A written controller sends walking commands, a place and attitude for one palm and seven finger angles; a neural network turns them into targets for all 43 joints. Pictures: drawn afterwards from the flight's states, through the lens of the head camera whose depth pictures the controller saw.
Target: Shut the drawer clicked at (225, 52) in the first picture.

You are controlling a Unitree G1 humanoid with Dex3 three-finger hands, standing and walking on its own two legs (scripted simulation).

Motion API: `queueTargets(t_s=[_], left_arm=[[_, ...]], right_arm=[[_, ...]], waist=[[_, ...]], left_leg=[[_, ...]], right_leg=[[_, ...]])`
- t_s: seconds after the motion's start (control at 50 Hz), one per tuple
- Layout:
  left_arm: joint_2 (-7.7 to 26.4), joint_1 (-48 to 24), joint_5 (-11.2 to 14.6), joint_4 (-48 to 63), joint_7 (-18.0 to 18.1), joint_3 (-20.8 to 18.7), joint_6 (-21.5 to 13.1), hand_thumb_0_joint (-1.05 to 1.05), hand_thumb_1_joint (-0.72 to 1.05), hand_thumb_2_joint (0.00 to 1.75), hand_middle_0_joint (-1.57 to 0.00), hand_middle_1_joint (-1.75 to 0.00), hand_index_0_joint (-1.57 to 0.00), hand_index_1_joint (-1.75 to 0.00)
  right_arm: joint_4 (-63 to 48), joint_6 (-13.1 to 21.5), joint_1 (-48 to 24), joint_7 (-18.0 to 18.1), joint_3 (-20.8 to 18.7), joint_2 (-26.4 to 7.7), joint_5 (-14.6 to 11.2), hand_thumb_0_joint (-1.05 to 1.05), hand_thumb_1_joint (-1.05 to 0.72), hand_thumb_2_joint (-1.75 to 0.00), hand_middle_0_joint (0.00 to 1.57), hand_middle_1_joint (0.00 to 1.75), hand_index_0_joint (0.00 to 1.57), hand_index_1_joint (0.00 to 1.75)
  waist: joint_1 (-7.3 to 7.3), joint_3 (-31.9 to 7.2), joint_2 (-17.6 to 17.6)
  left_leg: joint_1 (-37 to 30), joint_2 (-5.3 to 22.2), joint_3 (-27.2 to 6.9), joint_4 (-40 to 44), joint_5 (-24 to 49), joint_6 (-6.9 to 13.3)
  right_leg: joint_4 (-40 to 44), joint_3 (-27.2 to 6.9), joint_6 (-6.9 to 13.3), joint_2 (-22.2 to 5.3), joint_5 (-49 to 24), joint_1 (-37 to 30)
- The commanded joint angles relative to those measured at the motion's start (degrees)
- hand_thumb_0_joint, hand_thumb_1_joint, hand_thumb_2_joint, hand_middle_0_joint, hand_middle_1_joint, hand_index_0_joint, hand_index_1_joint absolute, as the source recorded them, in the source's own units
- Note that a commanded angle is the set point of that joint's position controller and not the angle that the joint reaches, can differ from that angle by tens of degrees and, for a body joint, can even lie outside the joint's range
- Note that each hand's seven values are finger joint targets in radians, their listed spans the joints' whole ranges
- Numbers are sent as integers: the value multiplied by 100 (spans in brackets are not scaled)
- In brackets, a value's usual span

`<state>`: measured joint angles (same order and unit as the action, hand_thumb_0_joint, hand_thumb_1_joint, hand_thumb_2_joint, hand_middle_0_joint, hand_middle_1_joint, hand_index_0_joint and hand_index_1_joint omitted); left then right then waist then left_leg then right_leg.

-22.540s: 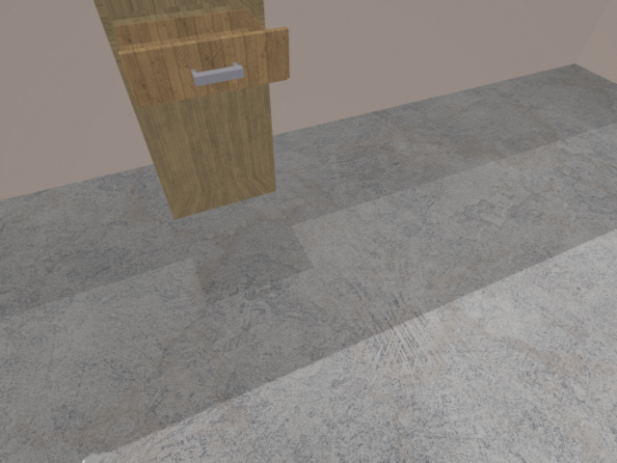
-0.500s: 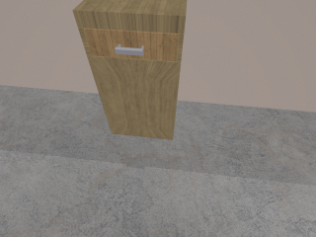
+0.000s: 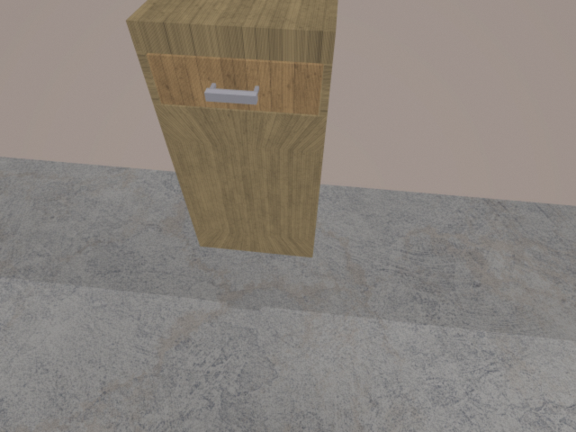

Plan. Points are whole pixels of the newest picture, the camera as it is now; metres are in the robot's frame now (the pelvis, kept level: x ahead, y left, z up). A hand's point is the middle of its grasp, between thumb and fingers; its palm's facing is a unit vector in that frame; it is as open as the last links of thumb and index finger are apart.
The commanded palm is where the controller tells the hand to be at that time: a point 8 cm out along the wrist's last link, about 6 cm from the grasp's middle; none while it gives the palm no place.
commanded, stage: stand and wait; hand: left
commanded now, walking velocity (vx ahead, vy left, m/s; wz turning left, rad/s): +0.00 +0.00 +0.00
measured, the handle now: (233, 92) +0.88 +0.19 -0.01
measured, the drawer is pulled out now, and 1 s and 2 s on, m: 0.00 0.00 0.00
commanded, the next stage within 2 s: none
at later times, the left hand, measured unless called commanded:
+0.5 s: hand out of the picture +0.07 +0.23 -0.16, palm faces +0.00 -0.96 -0.29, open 7.4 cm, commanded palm none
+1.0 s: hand out of the picture +0.07 +0.24 -0.16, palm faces +0.00 -0.96 -0.30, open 7.4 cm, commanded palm none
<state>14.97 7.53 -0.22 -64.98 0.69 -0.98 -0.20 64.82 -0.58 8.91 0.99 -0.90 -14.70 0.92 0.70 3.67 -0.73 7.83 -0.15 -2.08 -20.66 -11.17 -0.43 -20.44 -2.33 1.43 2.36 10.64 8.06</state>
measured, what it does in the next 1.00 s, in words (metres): stands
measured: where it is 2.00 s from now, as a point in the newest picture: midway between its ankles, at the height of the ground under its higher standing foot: outside the picture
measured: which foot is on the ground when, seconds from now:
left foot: down 0.00-1.00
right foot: down 0.00-1.00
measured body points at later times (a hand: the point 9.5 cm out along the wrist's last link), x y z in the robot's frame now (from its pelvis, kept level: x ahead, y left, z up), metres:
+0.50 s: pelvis +0.01 +0.00 +0.00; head +0.02 +0.00 +0.45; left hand +0.07 +0.28 -0.14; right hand +0.05 -0.27 -0.15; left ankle +0.00 +0.13 -0.75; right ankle +0.01 -0.10 -0.75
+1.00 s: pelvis +0.01 +0.01 +0.00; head +0.02 +0.01 +0.45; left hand +0.07 +0.29 -0.14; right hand +0.06 -0.27 -0.14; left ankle +0.00 +0.13 -0.75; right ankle +0.01 -0.10 -0.75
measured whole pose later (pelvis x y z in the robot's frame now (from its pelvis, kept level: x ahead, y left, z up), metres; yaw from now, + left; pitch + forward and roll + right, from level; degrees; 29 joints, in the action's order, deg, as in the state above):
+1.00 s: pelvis +0.01 +0.01 +0.00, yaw +0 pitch -2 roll +0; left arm 16.5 7.7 -0.3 -64.8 0.6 -1.1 -0.4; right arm 65.2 -0.2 8.3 1.0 -1.0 -15.8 0.8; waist 0.6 3.2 0.1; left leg 6.1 -0.7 -1.8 -19.0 -11.1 0.1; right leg -19.1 -2.7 0.9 1.7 10.8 6.5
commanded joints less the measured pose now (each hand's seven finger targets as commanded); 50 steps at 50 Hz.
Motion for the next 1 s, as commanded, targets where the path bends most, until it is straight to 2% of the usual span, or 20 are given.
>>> queueTargets(t_s=[0.0, 0.12, 0.24, 0.38, 0.46, 0.52, 0.58, 0.66, 0.92, 0.98], left_arm=[[1052, 5, -25, 300, 71, -187, -145, 0, 90, 90, -20, -30, -20, -30], [1032, 5, -25, 303, 63, -173, -127, 0, 90, 90, -20, -30, -20, -30], [1066, -1, -31, 322, 64, -196, -145, 0, 90, 90, -20, -30, -20, -30], [1082, 0, -24, 310, 64, -189, -141, 0, 90, 90, -20, -30, -20, -30], [1107, 13, -28, 311, 67, -192, -151, 0, 90, 90, -20, -30, -20, -30], [1115, 2, -22, 308, 60, -187, -149, 0, 90, 90, -20, -30, -20, -30], [1127, -5, -28, 302, 59, -184, -146, 0, 90, 90, -20, -30, -20, -30], [1152, -19, -32, 306, 62, -189, -158, 0, 90, 90, -20, -30, -20, -30], [1200, -27, -26, 326, 54, -193, -161, 0, 90, 90, -20, -30, -20, -30], [1203, -59, -33, 338, 52, -196, -155, 0, 90, 90, -20, -30, -20, -30]], right_arm=[[-245, 123, 69, 57, -152, -934, 5, 0, -90, -90, 20, 30, 20, 30], [-237, 113, 17, 55, -149, -923, 12, 0, -90, -90, 20, 30, 20, 30], [-263, 144, 23, 62, -165, -987, 0, 0, -90, -90, 20, 30, 20, 30], [-232, 145, 12, 66, -155, -984, 2, 0, -90, -90, 20, 30, 20, 30], [-230, 147, 17, 59, -158, -998, -4, 0, -90, -90, 20, 30, 20, 30], [-240, 151, -4, 62, -160, -1030, 1, 0, -90, -90, 20, 30, 20, 30], [-229, 141, -41, 56, -160, -1030, -4, 0, -90, -90, 20, 30, 20, 30], [-238, 139, -39, 49, -173, -1045, -5, 0, -90, -90, 20, 30, 20, 30], [-257, 172, -103, 57, -168, -1131, -7, 0, -90, -90, 20, 30, 20, 30], [-252, 167, -124, 50, -174, -1137, -8, 0, -90, -90, 20, 30, 20, 30]], waist=[[-13, -414, 86], [-20, -210, -26], [-21, -429, -8], [-29, -319, 4], [-21, -383, 65], [-20, -378, -20], [-21, -248, 3], [-7, -316, 84], [-25, -414, 3], [-24, -279, 10]], left_leg=[[-221, 561, -392, 223, 877, 193], [-168, 559, -419, 300, 679, 199], [-273, 597, -416, 276, 909, 205], [-268, 594, -419, 317, 937, 203], [-312, 592, -418, 315, 929, 208], [-323, 601, -421, 335, 922, 205], [-276, 587, -420, 356, 818, 205], [-309, 583, -418, 351, 793, 202], [-369, 617, -457, 374, 1032, 203], [-311, 613, -473, 423, 891, 206]], right_leg=[[379, -584, 122, -767, -854, 32], [452, -602, 123, -747, -516, 168], [374, -571, 127, -756, -761, 35], [378, -559, 122, -768, -816, 60], [410, -567, 123, -786, -830, 21], [406, -572, 123, -776, -791, 28], [463, -600, 115, -773, -691, 105], [484, -596, 107, -780, -697, 64], [421, -542, 104, -806, -876, -42], [475, -558, 101, -805, -689, 38]])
